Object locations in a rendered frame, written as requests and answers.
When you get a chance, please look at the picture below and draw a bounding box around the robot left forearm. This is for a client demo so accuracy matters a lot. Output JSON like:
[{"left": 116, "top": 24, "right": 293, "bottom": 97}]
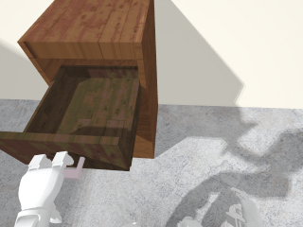
[{"left": 14, "top": 207, "right": 52, "bottom": 227}]

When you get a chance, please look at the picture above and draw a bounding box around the robot left hand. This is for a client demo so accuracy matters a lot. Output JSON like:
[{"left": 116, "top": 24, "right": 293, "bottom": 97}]
[{"left": 18, "top": 151, "right": 74, "bottom": 223}]

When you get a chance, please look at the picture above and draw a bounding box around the handle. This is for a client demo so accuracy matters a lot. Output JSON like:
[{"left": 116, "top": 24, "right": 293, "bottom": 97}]
[{"left": 45, "top": 156, "right": 85, "bottom": 181}]

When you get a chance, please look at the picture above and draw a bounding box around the cabinet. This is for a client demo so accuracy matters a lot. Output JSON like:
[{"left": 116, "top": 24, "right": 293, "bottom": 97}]
[{"left": 17, "top": 0, "right": 158, "bottom": 159}]

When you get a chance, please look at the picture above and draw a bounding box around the robot right hand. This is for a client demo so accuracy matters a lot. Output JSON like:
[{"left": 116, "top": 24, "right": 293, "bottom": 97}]
[{"left": 226, "top": 187, "right": 263, "bottom": 227}]

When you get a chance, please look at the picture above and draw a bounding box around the robot right shin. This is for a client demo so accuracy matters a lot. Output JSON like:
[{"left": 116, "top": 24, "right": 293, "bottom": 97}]
[{"left": 182, "top": 217, "right": 193, "bottom": 221}]

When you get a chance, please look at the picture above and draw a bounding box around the drawer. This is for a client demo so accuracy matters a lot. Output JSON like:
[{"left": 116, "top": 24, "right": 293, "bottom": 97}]
[{"left": 0, "top": 64, "right": 142, "bottom": 171}]

